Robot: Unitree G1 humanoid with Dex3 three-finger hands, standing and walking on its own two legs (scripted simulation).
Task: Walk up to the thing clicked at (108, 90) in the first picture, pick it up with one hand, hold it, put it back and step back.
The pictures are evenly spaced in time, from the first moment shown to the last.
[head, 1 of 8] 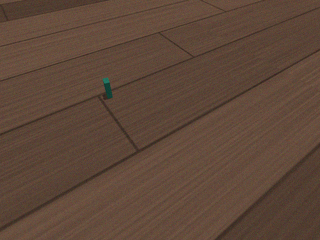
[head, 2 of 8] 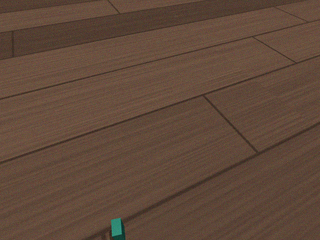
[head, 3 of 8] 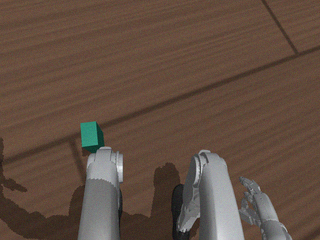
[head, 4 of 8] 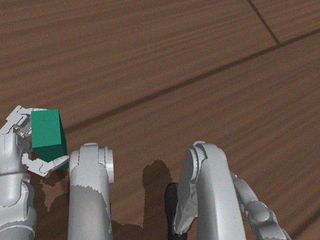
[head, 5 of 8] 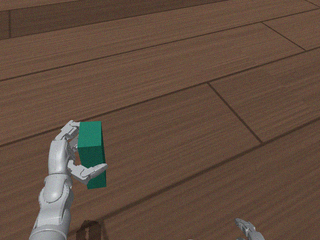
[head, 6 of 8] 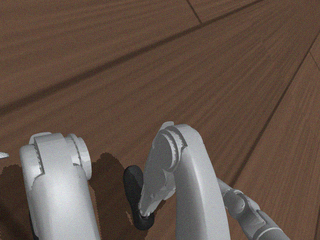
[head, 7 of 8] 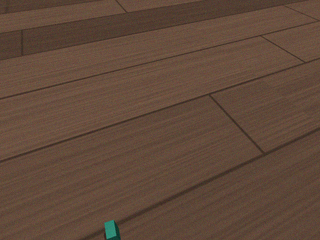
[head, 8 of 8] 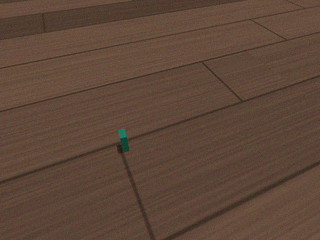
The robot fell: no
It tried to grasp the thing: yes
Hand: left
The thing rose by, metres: 0.67
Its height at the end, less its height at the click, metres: +0.00
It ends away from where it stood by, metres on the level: 0.05
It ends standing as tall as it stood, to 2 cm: yes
